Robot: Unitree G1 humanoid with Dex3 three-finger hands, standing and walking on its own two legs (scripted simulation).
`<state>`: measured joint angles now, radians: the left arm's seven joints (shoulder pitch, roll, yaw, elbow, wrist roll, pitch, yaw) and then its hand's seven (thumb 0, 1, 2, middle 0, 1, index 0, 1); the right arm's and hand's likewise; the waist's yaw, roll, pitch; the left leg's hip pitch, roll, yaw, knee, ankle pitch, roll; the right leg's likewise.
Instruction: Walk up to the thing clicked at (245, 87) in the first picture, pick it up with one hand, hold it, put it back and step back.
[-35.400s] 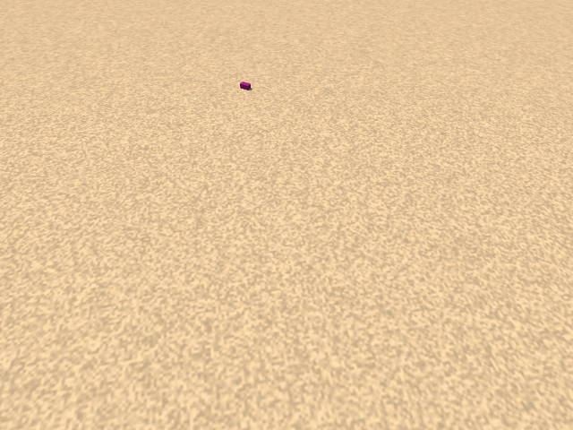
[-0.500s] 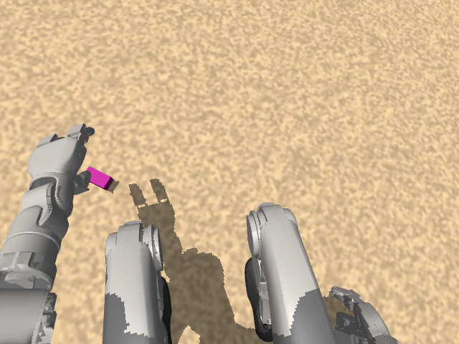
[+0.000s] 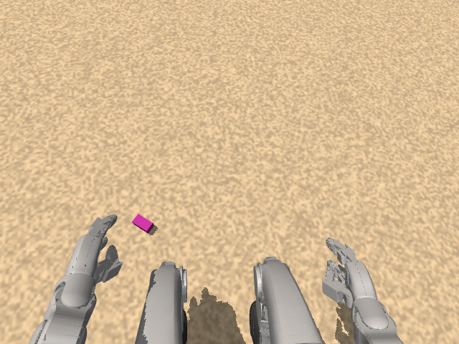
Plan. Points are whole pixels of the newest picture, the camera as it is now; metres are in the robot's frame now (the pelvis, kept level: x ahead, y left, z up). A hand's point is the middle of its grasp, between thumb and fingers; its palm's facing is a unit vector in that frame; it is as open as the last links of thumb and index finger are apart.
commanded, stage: home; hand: left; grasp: from above
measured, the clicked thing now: (143, 223) +0.48 +0.25 -0.55
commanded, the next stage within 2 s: none
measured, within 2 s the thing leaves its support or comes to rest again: neither
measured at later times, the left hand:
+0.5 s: hand (70, 272) +0.23 +0.18 +0.10, palm faces +0.10 -0.97 -0.22, open 7.4 cm
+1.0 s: hand (64, 280) +0.22 +0.19 +0.10, palm faces +0.08 -0.97 -0.21, open 7.4 cm
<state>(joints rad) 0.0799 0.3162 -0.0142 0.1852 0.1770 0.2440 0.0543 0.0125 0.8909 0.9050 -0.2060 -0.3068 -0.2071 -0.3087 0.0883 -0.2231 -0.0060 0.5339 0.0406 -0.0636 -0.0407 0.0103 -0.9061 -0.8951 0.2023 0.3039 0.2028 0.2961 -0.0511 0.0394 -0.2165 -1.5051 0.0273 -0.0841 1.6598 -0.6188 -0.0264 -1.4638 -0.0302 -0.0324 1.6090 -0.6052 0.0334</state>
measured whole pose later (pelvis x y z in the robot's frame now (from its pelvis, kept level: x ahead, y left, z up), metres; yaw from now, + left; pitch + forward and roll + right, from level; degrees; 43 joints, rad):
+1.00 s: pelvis +0.07 +0.00 +0.15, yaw +2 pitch +10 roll -3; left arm 0.50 0.22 0.03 -0.12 -0.05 0.46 0.02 0.01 0.91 0.90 -0.20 -0.30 -0.20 -0.30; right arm 0.28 -0.21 0.03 0.53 0.00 -0.23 -0.18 0.01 -0.90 -0.90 0.21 0.30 0.21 0.30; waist -0.04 0.05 -0.16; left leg -0.69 0.04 -0.06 1.02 -0.50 -0.02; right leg -0.64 -0.03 -0.05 0.94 -0.47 0.03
